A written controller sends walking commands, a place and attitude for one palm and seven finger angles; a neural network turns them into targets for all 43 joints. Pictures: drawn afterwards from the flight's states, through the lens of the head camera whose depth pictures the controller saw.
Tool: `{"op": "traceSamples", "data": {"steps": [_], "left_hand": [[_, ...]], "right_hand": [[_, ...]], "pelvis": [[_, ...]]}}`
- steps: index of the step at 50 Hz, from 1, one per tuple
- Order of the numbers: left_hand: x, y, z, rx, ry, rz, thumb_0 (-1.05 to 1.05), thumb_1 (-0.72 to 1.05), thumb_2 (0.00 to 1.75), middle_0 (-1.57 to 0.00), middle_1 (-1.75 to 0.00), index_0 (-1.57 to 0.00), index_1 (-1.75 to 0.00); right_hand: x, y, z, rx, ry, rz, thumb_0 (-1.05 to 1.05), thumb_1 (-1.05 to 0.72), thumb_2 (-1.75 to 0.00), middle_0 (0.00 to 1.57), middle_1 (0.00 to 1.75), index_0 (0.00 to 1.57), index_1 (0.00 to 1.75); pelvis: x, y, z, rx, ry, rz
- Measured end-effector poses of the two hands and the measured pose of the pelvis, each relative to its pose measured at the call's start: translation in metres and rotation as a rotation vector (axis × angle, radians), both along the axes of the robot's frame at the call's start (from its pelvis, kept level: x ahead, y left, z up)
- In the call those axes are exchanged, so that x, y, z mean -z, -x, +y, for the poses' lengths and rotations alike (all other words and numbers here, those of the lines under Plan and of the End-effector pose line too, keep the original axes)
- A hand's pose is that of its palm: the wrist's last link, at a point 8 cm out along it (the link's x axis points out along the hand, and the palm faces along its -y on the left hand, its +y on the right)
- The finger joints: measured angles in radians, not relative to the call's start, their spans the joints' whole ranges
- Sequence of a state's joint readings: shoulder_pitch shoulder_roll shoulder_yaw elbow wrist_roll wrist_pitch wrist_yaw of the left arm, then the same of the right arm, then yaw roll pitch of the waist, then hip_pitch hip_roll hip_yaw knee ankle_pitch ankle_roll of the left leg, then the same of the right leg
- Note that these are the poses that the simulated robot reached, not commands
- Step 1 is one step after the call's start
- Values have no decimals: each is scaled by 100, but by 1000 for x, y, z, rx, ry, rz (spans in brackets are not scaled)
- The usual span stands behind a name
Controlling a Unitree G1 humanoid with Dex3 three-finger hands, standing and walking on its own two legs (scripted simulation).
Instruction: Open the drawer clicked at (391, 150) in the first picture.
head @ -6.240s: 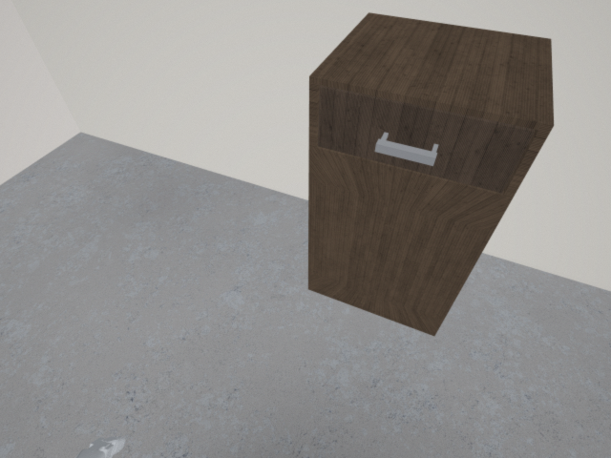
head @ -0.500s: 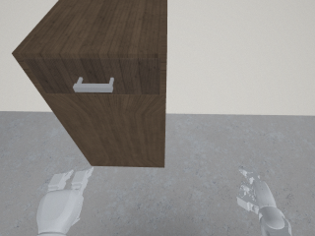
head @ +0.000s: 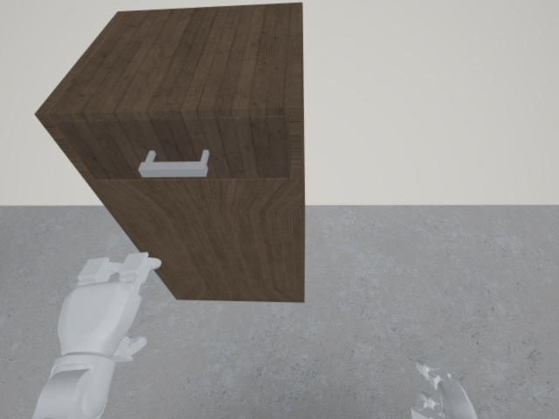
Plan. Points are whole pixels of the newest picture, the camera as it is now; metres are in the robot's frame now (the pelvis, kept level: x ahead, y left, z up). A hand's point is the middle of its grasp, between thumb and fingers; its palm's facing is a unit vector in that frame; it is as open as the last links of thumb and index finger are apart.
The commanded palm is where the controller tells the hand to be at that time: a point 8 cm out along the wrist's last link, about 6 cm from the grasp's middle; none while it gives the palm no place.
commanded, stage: raise the hand with hooked fingers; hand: left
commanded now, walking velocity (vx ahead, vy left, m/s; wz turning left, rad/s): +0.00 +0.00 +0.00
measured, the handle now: (176, 162) +0.55 +0.28 +0.01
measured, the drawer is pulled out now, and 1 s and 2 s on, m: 0.00 0.00 0.00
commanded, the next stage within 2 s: move the hooked fingers above the handle in 1.00 s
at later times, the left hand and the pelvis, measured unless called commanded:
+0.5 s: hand (104, 250) +0.29 +0.26 +0.11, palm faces +0.08 -0.06 -0.99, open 13.7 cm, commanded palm +0.26 +0.26 +0.17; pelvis -0.01 +0.01 +0.02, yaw +1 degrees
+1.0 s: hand (105, 245) +0.29 +0.25 +0.12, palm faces +0.08 -0.07 -0.99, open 13.8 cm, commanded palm +0.26 +0.26 +0.18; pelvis -0.02 +0.01 +0.02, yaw +1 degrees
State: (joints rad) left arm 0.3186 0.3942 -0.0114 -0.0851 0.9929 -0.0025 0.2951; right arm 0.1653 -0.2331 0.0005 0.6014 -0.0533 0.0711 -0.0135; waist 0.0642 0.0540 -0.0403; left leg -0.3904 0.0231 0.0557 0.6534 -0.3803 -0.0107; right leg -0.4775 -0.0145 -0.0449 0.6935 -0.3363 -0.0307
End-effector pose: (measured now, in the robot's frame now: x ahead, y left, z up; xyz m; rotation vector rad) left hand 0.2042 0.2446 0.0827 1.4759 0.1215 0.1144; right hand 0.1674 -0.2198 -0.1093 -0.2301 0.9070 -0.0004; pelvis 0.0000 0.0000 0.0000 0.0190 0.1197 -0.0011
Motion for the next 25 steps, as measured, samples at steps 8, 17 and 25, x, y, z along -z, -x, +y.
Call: {"op": "traceSamples", "data": {"steps": [8, 17, 25], "left_hand": [[-23, -16, 11, -12, -11, -96, 0, -14, 46, -30, -96, -30, -97], [-57, -42, 9, 5, -17, -105, 0, -35, 37, -31, -110, -31, -110], [-82, -57, 15, 22, -32, -80, 0, -46, 32, -32, -117, -32, -118]], "right_hand": [[-11, -13, -12, 29, 38, -39, 1, -90, -90, 20, 30, 20, 30], [-34, -43, 20, -6, -30, -140, 1, -90, -90, 20, 30, 20, 29], [-40, -44, 42, -55, -70, -137, 1, -90, -90, 20, 30, 20, 30]], "pelvis": [[-3, 0, 9, -11, 4, -21], [-12, 2, 14, -11, 5, -74], [-18, 5, 15, -21, 9, -105]]}}
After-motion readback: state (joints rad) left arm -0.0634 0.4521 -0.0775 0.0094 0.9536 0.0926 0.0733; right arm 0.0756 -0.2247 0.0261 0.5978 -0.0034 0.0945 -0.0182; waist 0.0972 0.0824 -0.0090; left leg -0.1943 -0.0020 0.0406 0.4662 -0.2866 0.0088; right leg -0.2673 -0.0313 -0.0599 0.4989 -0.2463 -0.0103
